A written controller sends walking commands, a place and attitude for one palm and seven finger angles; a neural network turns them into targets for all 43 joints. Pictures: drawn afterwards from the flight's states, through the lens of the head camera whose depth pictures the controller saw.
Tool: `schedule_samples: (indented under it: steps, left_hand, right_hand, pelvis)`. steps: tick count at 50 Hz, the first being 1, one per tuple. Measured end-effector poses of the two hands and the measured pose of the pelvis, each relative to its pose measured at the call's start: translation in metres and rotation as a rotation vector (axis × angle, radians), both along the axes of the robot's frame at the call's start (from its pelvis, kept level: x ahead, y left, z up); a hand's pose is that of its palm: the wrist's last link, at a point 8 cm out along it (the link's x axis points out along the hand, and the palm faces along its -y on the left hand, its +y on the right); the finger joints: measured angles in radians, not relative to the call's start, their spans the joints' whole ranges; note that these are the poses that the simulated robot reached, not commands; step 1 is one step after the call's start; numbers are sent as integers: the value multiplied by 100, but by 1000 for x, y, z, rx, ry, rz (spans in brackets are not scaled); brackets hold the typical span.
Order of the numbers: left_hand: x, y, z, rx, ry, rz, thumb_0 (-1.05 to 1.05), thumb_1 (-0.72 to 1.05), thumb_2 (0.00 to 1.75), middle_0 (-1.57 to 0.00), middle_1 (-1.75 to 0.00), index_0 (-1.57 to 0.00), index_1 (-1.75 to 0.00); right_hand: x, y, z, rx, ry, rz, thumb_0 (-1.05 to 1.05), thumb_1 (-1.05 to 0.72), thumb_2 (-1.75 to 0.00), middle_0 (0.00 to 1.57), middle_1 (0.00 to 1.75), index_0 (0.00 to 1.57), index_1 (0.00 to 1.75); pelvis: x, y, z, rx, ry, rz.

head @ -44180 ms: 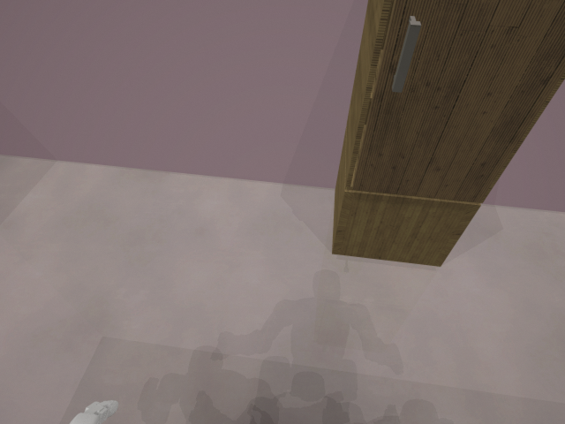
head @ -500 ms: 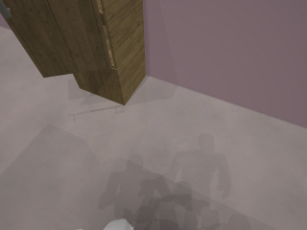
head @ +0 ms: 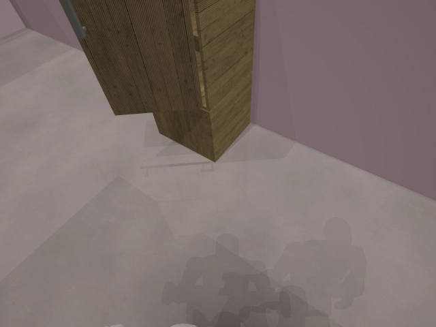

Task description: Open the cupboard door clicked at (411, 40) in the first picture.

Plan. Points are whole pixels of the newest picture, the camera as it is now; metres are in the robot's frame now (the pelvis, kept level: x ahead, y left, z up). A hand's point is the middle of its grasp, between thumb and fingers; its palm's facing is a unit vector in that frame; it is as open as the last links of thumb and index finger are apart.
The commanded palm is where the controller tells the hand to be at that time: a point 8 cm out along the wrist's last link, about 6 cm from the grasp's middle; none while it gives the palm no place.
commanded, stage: take the last steps up to it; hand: left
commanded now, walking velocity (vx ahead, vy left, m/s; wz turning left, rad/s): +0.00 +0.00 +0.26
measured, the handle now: (72, 10) +0.98 +0.52 +0.13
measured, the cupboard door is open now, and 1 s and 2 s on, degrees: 38 38 38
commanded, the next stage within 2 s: come to a stop and stand still in 1.38 s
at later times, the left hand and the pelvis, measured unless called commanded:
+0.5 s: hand out of the picture -0.05 +0.23 -0.17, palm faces +0.26 -0.95 -0.19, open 7.3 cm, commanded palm none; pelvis +0.06 +0.07 +0.00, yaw +9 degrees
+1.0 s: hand (117, 226) +0.36 +0.30 -0.15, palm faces +0.08 -0.97 -0.22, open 7.3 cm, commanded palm none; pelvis +0.24 +0.11 -0.01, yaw +7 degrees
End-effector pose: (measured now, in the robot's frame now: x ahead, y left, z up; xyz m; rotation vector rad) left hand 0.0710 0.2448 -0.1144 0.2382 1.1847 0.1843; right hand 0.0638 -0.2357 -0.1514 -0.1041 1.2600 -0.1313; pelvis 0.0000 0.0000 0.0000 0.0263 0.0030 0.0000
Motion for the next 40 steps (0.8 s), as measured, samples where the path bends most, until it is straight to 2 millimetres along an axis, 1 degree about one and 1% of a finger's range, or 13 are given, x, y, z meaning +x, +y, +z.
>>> schedule_samples:
  steps: [6,9,12,14,16,20,23,25,27,29,32,35,40]
  left_hand:
    - [-29,-20,4,-32,62,66,0,91,90,-20,-30,-21,-30]
    - [-45,-19,4,-43,86,110,0,92,90,-20,-30,-21,-30]
    - [-65,-17,2,-58,115,163,0,92,90,-20,-30,-21,-30]
    - [-80,-13,1,-69,144,201,0,92,90,-20,-30,-21,-30]
    - [-96,-9,-1,-82,182,237,0,92,90,-20,-30,-21,-30]
    - [-125,4,-8,-111,272,297,0,91,90,-20,-30,-21,-30]
    - [-136,20,-18,-136,334,330,0,91,90,-20,-30,-20,-30]
    - [-135,35,-29,-148,365,336,0,91,90,-20,-30,-20,-30]
    - [-119,50,-32,-144,369,326,1,91,90,-20,-30,-20,-30]
    - [-90,66,-31,-132,325,309,1,91,90,-20,-30,-20,-29]
    - [-33,87,-24,-116,214,273,1,92,90,-19,-30,-20,-29]
    - [28,102,-16,-101,100,231,1,92,90,-19,-30,-20,-29]
    - [121,115,-5,-83,-27,157,0,92,90,-19,-30,-20,-29]
  right_hand:
    - [1,-13,12,-8,58,24,0,-91,-89,20,29,20,30]
    - [7,-14,17,-18,75,56,0,-91,-89,20,29,20,30]
    - [21,-9,21,-27,85,102,0,-91,-89,20,29,20,30]
    - [36,-2,24,-33,77,136,0,-91,-90,20,29,20,30]
    - [56,8,27,-36,56,169,0,-91,-90,20,29,20,30]
    - [104,40,34,-37,-22,233,0,-91,-90,20,29,20,30]
    - [140,70,36,-44,-98,273,0,-91,-90,20,29,20,30]
    - [157,86,32,-57,-157,281,0,-91,-90,20,29,20,30]
    - [161,99,31,-64,-171,271,0,-91,-89,20,29,20,30]
    - [154,108,30,-64,-147,256,0,-91,-89,20,29,20,30]
    - [135,118,28,-57,-71,223,0,-92,-89,20,29,20,30]
    - [113,119,26,-60,15,184,-1,-93,-89,20,29,20,30]
    - [77,121,20,-43,176,119,0,-93,-89,20,29,20,30]
  pelvis:
    - [5,-9,13,20,4,35]
    - [10,-9,16,21,8,62]
    - [15,-5,18,19,11,89]
    - [19,0,18,18,11,104]
    - [25,8,18,15,12,117]
    - [38,28,15,11,12,136]
    - [52,50,8,2,11,148]
    - [61,67,-3,-13,9,157]
    - [69,78,-4,-6,2,153]
    - [79,87,-1,-7,1,154]
    - [95,99,6,-5,0,159]
    - [112,108,11,-1,0,160]
    - [147,116,11,7,-2,156]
